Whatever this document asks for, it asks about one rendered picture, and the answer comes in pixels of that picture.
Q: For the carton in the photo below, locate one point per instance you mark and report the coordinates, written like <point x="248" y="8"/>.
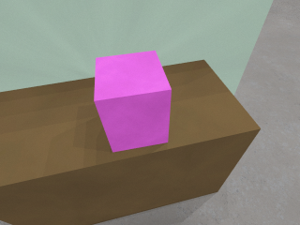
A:
<point x="133" y="100"/>

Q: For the pedestal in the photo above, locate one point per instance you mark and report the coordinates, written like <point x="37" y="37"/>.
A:
<point x="57" y="166"/>

